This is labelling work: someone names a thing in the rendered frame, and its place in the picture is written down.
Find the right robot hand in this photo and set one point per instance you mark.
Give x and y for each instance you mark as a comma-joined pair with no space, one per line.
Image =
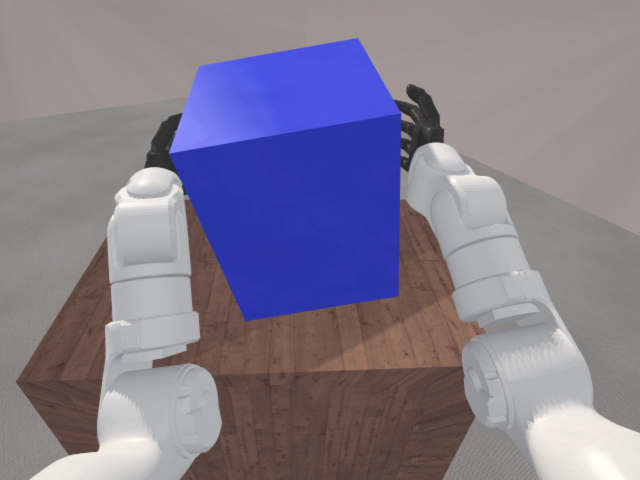
427,127

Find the robot right forearm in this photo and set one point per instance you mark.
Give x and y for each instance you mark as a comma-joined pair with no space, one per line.
468,213

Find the left robot upper arm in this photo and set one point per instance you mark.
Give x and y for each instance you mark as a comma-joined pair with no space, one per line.
153,423

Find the right robot upper arm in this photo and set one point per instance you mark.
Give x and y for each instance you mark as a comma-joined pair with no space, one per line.
530,382

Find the pedestal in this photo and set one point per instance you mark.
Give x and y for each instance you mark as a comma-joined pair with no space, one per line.
365,391

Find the left robot hand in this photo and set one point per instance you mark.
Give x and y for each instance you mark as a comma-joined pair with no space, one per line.
159,156

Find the robot left forearm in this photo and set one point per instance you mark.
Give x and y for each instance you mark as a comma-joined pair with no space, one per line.
149,266

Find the carton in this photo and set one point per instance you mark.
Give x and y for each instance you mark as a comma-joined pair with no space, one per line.
292,161

